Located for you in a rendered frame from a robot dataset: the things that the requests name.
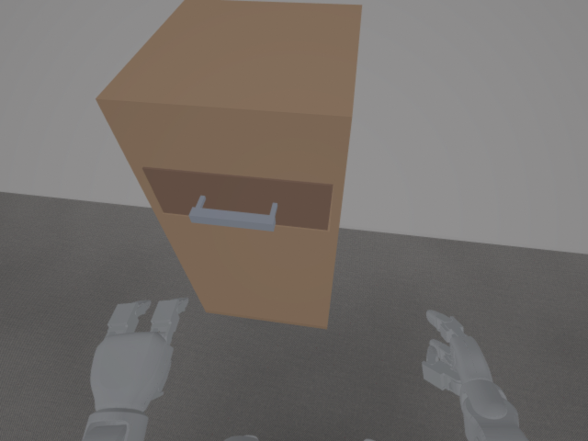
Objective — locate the drawer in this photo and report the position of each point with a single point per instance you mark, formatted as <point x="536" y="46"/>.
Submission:
<point x="299" y="204"/>

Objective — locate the cabinet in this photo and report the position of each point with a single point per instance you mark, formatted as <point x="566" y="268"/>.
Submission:
<point x="250" y="88"/>

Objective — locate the right robot forearm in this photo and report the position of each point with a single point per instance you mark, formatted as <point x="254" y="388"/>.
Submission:
<point x="488" y="415"/>

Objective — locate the left robot forearm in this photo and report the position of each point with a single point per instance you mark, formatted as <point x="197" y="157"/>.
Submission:
<point x="116" y="424"/>

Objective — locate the left robot hand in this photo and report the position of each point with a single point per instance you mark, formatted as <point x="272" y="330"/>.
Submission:
<point x="130" y="369"/>

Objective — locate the handle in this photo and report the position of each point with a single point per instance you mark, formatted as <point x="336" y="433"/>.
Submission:
<point x="235" y="219"/>

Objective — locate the right robot hand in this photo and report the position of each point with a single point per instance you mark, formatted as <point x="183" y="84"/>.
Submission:
<point x="460" y="363"/>

